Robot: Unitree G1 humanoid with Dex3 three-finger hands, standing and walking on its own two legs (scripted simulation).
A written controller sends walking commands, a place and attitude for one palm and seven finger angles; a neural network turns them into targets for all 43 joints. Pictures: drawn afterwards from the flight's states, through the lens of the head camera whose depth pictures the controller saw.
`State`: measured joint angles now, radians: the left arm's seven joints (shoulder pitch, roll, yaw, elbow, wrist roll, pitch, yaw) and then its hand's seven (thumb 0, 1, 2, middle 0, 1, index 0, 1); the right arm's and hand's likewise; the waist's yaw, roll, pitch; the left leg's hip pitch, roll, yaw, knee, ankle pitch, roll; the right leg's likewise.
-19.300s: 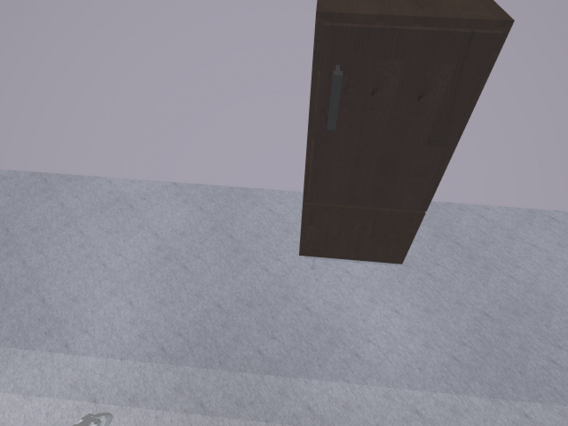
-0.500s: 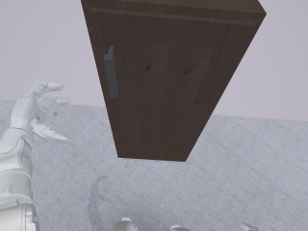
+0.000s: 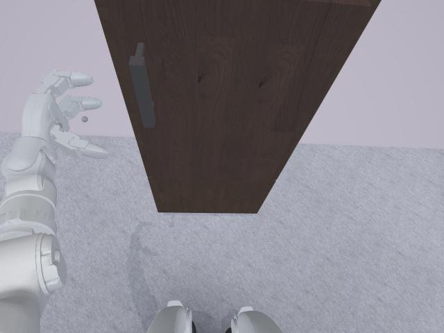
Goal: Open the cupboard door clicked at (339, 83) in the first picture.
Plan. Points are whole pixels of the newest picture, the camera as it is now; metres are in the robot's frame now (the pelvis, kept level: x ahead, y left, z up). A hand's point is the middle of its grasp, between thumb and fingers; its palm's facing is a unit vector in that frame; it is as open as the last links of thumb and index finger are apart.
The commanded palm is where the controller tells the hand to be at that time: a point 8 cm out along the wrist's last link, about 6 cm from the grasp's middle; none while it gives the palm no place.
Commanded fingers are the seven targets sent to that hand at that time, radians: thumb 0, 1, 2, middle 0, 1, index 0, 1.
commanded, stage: move the hooked fingers beside the handle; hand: left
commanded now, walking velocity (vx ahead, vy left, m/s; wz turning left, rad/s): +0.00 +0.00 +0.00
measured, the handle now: (145, 88) +0.55 +0.13 +0.08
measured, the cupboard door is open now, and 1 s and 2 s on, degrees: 0 0 0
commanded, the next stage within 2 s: slide the fingers in behind the handle in 1.14 s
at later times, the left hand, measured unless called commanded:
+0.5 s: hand (99, 94) +0.53 +0.21 +0.07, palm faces -0.03 -1.00 +0.00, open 14.0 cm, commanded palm +0.50 +0.25 +0.08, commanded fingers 0.00 -0.50 0.30 -0.30 -1.20 -0.30 -1.20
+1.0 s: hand (94, 104) +0.50 +0.21 +0.08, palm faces -0.02 -1.00 +0.00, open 14.0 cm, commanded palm +0.49 +0.25 +0.07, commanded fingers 0.00 -0.50 0.30 -0.30 -1.20 -0.30 -1.20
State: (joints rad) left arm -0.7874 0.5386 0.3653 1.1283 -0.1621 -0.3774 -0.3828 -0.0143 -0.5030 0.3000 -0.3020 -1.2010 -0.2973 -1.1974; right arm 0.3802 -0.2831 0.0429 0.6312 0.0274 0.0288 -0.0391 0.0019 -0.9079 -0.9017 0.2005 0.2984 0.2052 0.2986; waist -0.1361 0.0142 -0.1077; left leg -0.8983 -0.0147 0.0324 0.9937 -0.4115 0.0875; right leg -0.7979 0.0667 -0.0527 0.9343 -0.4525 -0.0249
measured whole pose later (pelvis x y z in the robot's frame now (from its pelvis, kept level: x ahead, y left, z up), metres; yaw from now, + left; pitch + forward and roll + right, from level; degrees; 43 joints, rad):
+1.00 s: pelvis +0.01 +0.00 -0.01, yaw -1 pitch +21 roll -5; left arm -0.89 0.58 0.39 1.20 -0.12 -0.38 -0.34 -0.01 -0.50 0.30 -0.30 -1.20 -0.30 -1.20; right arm 0.38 -0.28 0.04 0.61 0.01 0.08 -0.02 0.00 -0.91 -0.90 0.20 0.30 0.20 0.30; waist -0.17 0.02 -0.12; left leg -0.96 0.00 0.02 1.03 -0.44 0.08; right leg -0.85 0.09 -0.06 0.95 -0.47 -0.03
